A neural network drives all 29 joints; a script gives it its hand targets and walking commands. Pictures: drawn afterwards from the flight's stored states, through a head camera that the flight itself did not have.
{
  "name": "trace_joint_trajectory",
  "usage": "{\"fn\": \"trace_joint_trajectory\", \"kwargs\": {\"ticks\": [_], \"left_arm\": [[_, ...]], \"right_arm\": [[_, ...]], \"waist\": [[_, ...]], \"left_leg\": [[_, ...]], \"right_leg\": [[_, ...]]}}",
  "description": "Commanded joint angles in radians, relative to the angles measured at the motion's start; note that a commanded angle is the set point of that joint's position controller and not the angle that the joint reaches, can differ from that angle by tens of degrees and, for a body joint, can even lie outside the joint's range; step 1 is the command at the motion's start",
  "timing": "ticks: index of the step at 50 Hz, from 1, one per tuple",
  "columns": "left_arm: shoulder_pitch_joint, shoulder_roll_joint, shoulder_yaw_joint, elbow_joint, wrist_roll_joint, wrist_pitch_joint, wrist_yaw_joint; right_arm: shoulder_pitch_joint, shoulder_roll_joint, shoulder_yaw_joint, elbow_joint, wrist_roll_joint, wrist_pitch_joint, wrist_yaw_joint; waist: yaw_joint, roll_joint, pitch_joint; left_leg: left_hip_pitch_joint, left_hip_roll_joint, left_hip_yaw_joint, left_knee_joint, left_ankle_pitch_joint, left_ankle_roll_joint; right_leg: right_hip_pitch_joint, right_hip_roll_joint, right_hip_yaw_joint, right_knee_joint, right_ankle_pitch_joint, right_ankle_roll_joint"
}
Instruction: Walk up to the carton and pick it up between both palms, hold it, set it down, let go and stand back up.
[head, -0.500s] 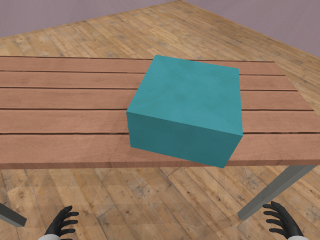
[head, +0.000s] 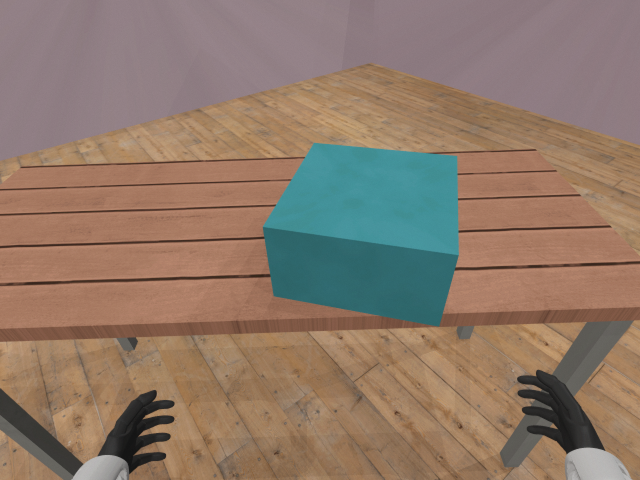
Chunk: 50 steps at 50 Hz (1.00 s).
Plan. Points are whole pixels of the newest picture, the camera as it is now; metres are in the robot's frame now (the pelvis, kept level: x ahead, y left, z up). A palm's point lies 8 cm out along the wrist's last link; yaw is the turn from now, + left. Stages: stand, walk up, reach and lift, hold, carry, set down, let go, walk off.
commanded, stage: reach and lift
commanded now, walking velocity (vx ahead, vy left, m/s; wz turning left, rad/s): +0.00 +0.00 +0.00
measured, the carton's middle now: (368, 223) +0.53 -0.06 +0.07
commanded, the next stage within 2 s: none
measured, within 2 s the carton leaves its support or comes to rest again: neither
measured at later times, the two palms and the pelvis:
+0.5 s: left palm (115, 395) +0.21 +0.26 +0.08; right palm (572, 414) +0.17 -0.23 +0.08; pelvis +0.00 +0.00 +0.00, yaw -1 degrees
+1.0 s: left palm (118, 327) +0.27 +0.26 +0.12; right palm (534, 338) +0.23 -0.20 +0.14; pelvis +0.04 +0.01 +0.01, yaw -1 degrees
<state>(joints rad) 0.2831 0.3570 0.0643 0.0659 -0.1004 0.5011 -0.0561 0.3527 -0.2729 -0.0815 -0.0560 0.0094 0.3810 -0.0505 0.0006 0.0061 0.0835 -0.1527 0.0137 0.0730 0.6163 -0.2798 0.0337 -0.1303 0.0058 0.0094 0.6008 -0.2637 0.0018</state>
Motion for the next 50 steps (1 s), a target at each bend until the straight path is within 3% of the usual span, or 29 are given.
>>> {"fn": "trace_joint_trajectory", "kwargs": {"ticks": [1,4,6,8,10,12,13,14,15,17,18,20,23,26,30,31,32,33,34,36,38,39,42,43,44,45,47,48,50], "left_arm": [[-0.288,0.28,0.096,-0.244,-0.102,-0.036,-0.026],[-0.308,0.325,0.148,-0.252,-0.121,-0.005,-0.058],[-0.275,0.339,0.168,-0.262,-0.112,0.009,-0.066],[-0.281,0.337,0.155,-0.296,-0.128,0.014,-0.058],[-0.268,0.324,0.167,-0.387,-0.142,-0.023,-0.041],[-0.298,0.307,0.142,-0.4,-0.161,-0.049,-0.03],[-0.301,0.298,0.134,-0.368,-0.151,-0.066,-0.031],[-0.272,0.274,0.117,-0.348,-0.137,-0.073,-0.028],[-0.262,0.251,0.093,-0.356,-0.144,-0.092,-0.021],[-0.228,0.229,0.097,-0.33,-0.129,-0.125,-0.03],[-0.287,0.256,0.096,-0.358,-0.154,-0.147,-0.031],[-0.307,0.238,0.088,-0.309,-0.148,-0.142,-0.041],[-0.276,0.251,0.077,-0.343,-0.179,-0.119,-0.054],[-0.364,0.309,0.1,-0.327,-0.214,-0.101,-0.081],[-0.364,0.41,0.199,-0.388,-0.249,-0.09,-0.108],[-0.354,0.391,0.202,-0.419,-0.233,-0.091,-0.109],[-0.419,0.426,0.207,-0.428,-0.257,-0.092,-0.112],[-0.392,0.433,0.212,-0.445,-0.244,-0.112,-0.104],[-0.395,0.422,0.203,-0.485,-0.257,-0.128,-0.097],[-0.357,0.431,0.214,-0.51,-0.245,-0.131,-0.08],[-0.398,0.428,0.195,-0.534,-0.257,-0.155,-0.071],[-0.366,0.409,0.181,-0.541,-0.255,-0.161,-0.073],[-0.388,0.38,0.156,-0.49,-0.256,-0.15,-0.08],[-0.351,0.359,0.151,-0.526,-0.244,-0.143,-0.076],[-0.317,0.336,0.134,-0.521,-0.246,-0.141,-0.079],[-0.293,0.314,0.115,-0.559,-0.263,-0.134,-0.075],[-0.273,0.302,0.118,-0.542,-0.248,-0.113,-0.086],[-0.255,0.281,0.102,-0.559,-0.239,-0.105,-0.094],[-0.284,0.298,0.115,-0.579,-0.243,-0.09,-0.085]], "right_arm": [[-0.089,0.04,-0.069,-0.368,0.125,0.075,-0.057],[-0.042,0.052,-0.043,-0.413,0.139,0.129,-0.11],[0.013,0.049,-0.029,-0.44,0.152,0.145,-0.147],[-0.045,0.042,-0.033,-0.494,0.169,0.151,-0.15],[-0.043,0.059,-0.024,-0.559,0.193,0.143,-0.149],[-0.098,0.024,-0.034,-0.619,0.208,0.129,-0.135],[-0.105,0.007,-0.04,-0.604,0.208,0.127,-0.127],[-0.119,0.001,-0.041,-0.569,0.212,0.134,-0.114],[-0.16,-0.023,-0.065,-0.558,0.196,0.128,-0.101],[-0.129,-0.026,-0.035,-0.521,0.209,0.124,-0.09],[-0.189,-0.046,-0.053,-0.571,0.214,0.12,-0.088],[-0.176,-0.033,-0.046,-0.513,0.23,0.13,-0.085],[-0.147,-0.023,-0.066,-0.528,0.227,0.146,-0.111],[-0.222,0.015,-0.033,-0.595,0.237,0.17,-0.14],[-0.123,0.055,0.036,-0.721,0.255,0.183,-0.212],[-0.074,0.055,0.047,-0.713,0.244,0.187,-0.22],[-0.12,0.054,0.058,-0.766,0.27,0.184,-0.23],[-0.1,0.066,0.068,-0.818,0.292,0.18,-0.243],[-0.055,0.074,0.064,-0.842,0.294,0.167,-0.244],[-0.058,0.078,0.062,-0.795,0.293,0.185,-0.236],[-0.111,0.057,0.031,-0.832,0.301,0.183,-0.219],[-0.048,0.072,0.036,-0.85,0.291,0.181,-0.221],[-0.113,0.008,-0.033,-0.745,0.27,0.197,-0.212],[-0.056,-0.003,-0.041,-0.707,0.253,0.194,-0.211],[-0.028,-0.006,-0.054,-0.681,0.259,0.195,-0.205],[-0.041,-0.02,-0.07,-0.706,0.278,0.183,-0.201],[-0.035,-0.021,-0.074,-0.655,0.286,0.193,-0.199],[0.006,-0.045,-0.097,-0.68,0.284,0.193,-0.201],[-0.037,-0.055,-0.118,-0.693,0.284,0.188,-0.199]], "waist": [[0.016,-0.019,0.057],[-0.002,-0.158,0.118],[0.017,-0.214,0.116],[0.022,-0.108,0.083],[0.045,-0.049,0.026],[0.036,0.015,-0.02],[0.033,0.042,-0.013],[0.042,0.147,-0.014],[0.038,0.183,-0.038],[0.052,0.223,-0.059],[0.052,0.194,-0.086],[0.048,0.193,-0.03],[0.023,0.12,0.066],[0.033,0.006,0.092],[0.055,-0.193,0.103],[0.041,-0.174,0.119],[0.063,-0.194,0.078],[0.076,-0.184,0.06],[0.065,-0.203,0.004],[0.084,-0.074,-0.04],[0.089,-0.053,-0.095],[0.063,-0.06,-0.121],[0.065,0.03,-0.033],[0.041,0.087,-0.06],[0.035,0.098,-0.039],[0.023,0.115,-0.069],[0.033,0.108,-0.022],[0.011,0.11,-0.029],[0.029,0.099,-0.043]], "left_leg": [[-0.238,0.038,0.017,-0.346,-0.273,0.063],[0.088,-0.051,0.019,-0.187,-0.041,0.022],[0.32,-0.074,0.002,-0.126,0.079,0.007],[0.264,-0.05,-0.009,-0.177,0.008,-0.004],[0.091,0.017,-0.066,-0.253,-0.152,0.036],[-0.07,0.065,-0.098,-0.335,-0.289,0.061],[-0.163,0.1,-0.133,-0.366,-0.382,0.08],[-0.318,0.152,-0.139,-0.463,-0.481,0.089],[-0.42,0.201,-0.163,-0.545,-0.546,0.098],[-0.576,0.223,-0.161,-0.577,-0.564,0.112],[-0.587,0.227,-0.163,-0.577,-0.597,0.121],[-0.571,0.209,-0.16,-0.582,-0.584,0.119],[-0.327,0.159,-0.138,-0.545,-0.447,0.075],[-0.177,0.082,-0.08,-0.44,-0.354,0.072],[0.175,-0.046,-0.011,-0.208,0.003,0.05],[0.208,-0.047,-0.02,-0.195,0.032,0.04],[0.202,-0.056,-0.015,-0.17,0.032,0.043],[0.25,-0.058,-0.038,-0.151,0.062,0.051],[0.25,-0.043,-0.049,-0.147,0.081,0.049],[0.182,-0.007,-0.039,-0.222,0.029,0.046],[0.094,0.01,-0.054,-0.247,-0.041,0.049],[0.107,0.021,-0.069,-0.246,-0.04,0.042],[0.041,0.068,-0.092,-0.337,-0.152,0.043],[0.049,0.074,-0.085,-0.368,-0.141,0.026],[0.009,0.112,-0.134,-0.4,-0.187,0.02],[-0.001,0.109,-0.133,-0.398,-0.108,-0.002],[0.036,0.098,-0.133,-0.399,-0.044,-0.013],[0.07,0.099,-0.143,-0.395,-0.031,-0.024],[0.104,0.085,-0.13,-0.361,0.034,-0.038]], "right_leg": [[0.128,-0.055,0.186,-0.284,-0.299,-0.018],[-0.22,-0.181,0.284,-0.456,-0.503,-0.072],[-0.412,-0.218,0.29,-0.498,-0.503,-0.086],[-0.375,-0.175,0.227,-0.443,-0.45,-0.085],[-0.185,-0.107,0.165,-0.317,-0.308,-0.054],[-0.02,-0.051,0.128,-0.235,-0.242,-0.036],[0.062,-0.03,0.116,-0.19,-0.206,-0.029],[0.225,0.02,0.071,-0.124,-0.111,-0.007],[0.364,0.074,0.027,-0.059,0.014,0.02],[0.55,0.082,0.026,0.0,0.102,0.031],[0.548,0.078,0.03,-0.006,0.069,0.031],[0.544,0.07,0.031,-0.036,0.05,0.034],[0.312,0.022,0.048,-0.145,-0.005,0.026],[0.119,-0.031,0.102,-0.257,-0.224,0.003],[-0.274,-0.172,0.229,-0.435,-0.375,-0.055],[-0.31,-0.162,0.223,-0.443,-0.409,-0.066],[-0.316,-0.174,0.229,-0.445,-0.447,-0.075],[-0.342,-0.197,0.258,-0.432,-0.438,-0.071],[-0.347,-0.169,0.229,-0.408,-0.384,-0.077],[-0.233,-0.121,0.177,-0.353,-0.283,-0.042],[-0.16,-0.088,0.154,-0.325,-0.283,-0.054],[-0.134,-0.08,0.136,-0.313,-0.215,-0.057],[-0.082,-0.041,0.089,-0.294,-0.168,-0.059],[-0.031,-0.029,0.077,-0.28,-0.092,-0.051],[0.01,0.002,0.051,-0.236,0.009,-0.042],[0.06,-0.003,0.067,-0.248,0.081,-0.039],[0.043,0.0,0.062,-0.279,0.073,-0.041],[0.025,0.001,0.064,-0.287,0.094,-0.041],[-0.029,-0.008,0.066,-0.303,0.077,-0.054]]}}
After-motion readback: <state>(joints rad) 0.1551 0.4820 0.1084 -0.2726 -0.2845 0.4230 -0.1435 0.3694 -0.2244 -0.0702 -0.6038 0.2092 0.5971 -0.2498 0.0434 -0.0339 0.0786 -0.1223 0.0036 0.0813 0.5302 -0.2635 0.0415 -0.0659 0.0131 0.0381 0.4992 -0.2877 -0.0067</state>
